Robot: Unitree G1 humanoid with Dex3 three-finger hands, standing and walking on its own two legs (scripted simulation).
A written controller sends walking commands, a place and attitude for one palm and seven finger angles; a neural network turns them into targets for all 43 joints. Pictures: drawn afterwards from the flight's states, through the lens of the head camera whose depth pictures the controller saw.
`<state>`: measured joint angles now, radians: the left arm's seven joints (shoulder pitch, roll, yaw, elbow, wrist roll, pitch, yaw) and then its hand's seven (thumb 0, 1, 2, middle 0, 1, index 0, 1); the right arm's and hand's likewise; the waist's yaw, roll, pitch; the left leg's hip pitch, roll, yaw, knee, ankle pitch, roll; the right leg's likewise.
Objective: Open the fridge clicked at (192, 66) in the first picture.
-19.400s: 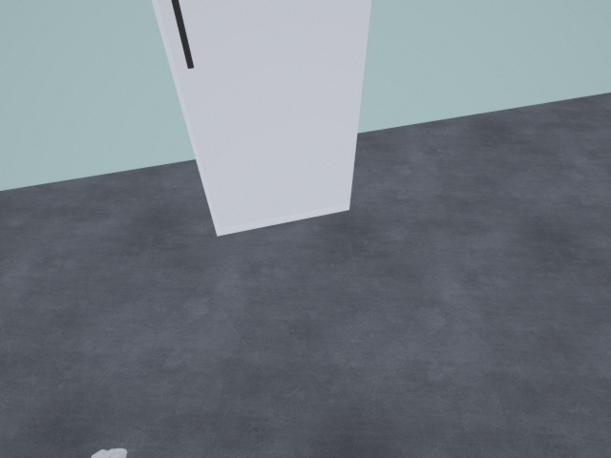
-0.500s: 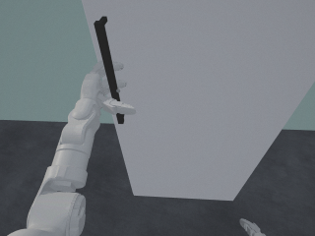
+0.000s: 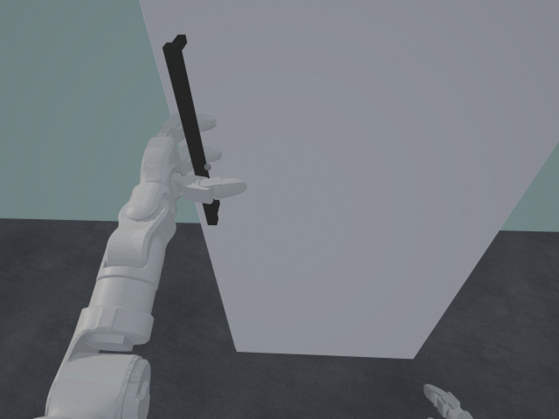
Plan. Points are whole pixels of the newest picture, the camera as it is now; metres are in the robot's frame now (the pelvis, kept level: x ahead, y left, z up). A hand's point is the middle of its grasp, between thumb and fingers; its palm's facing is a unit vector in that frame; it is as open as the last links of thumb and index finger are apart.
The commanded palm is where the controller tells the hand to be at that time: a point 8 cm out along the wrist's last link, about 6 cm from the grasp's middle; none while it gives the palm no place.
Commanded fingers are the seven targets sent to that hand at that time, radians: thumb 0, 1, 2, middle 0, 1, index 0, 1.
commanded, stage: grip the handle and tug to test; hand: left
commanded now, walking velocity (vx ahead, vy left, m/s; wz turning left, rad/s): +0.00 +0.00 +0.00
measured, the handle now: (199, 145) +0.47 +0.14 +0.18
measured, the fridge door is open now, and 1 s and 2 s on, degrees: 0 0 12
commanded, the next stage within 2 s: pull the door a little, standing still in 1.14 s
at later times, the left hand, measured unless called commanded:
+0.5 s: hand (206, 164) +0.41 +0.12 +0.19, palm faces +0.00 -1.00 +0.00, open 5.5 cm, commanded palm +0.38 +0.16 +0.19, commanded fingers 0.00 0.90 0.90 -0.45 -1.40 -0.45 -1.40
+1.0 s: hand (207, 165) +0.41 +0.11 +0.19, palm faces +0.00 -1.00 +0.00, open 5.5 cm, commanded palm +0.36 +0.16 +0.19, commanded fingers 0.00 0.90 0.90 -0.45 -1.40 -0.45 -1.40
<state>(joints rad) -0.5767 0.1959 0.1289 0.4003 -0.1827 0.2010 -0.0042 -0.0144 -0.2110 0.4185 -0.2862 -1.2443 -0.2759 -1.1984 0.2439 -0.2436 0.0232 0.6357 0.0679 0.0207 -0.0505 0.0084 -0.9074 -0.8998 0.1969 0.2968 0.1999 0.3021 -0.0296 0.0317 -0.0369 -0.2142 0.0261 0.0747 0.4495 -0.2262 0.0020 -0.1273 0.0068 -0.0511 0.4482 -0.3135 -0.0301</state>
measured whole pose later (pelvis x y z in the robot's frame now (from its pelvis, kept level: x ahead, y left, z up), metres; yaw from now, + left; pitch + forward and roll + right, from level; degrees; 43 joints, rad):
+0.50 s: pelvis +0.01 +0.00 +0.00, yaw +1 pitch +0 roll +1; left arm -0.56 0.19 0.12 0.34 -0.18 0.25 -0.01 0.01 0.77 0.84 -0.38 -1.35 -0.37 -1.33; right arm 0.22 -0.25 0.02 0.63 0.06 0.05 -0.05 0.01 -0.91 -0.90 0.20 0.30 0.20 0.30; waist -0.02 0.03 -0.04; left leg -0.21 0.02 0.06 0.46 -0.24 0.00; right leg -0.12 0.00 -0.06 0.45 -0.33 -0.03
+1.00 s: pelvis +0.01 +0.00 +0.00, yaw +0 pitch +0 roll +1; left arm -0.51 0.20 0.15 0.31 -0.19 0.23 -0.01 0.00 0.80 0.82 -0.35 -1.37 -0.32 -1.35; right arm 0.25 -0.25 0.02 0.61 0.07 0.05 -0.05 0.01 -0.91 -0.90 0.20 0.30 0.20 0.30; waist -0.04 0.04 -0.05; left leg -0.20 0.03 0.08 0.44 -0.24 0.00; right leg -0.12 0.01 -0.05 0.44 -0.32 -0.03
